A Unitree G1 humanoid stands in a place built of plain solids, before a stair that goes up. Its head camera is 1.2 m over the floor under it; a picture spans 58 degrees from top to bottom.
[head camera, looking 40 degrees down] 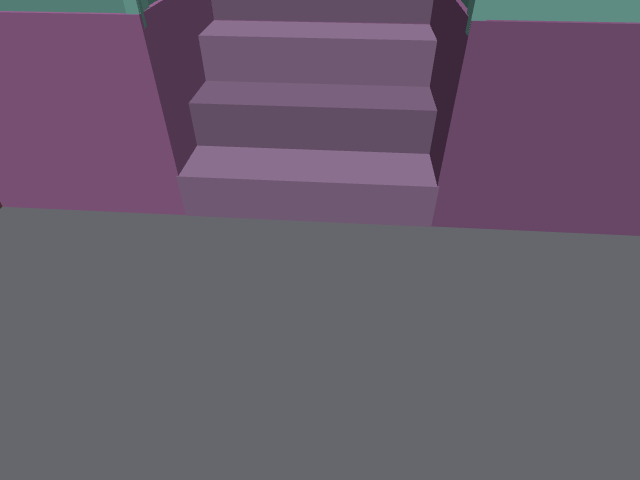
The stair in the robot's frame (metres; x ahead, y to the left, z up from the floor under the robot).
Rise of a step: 0.21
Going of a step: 0.28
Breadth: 1.12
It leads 4 degrees to the right of straight ahead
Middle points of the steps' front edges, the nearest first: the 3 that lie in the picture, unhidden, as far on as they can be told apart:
1.56 0.06 0.21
1.84 0.04 0.42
2.12 0.02 0.63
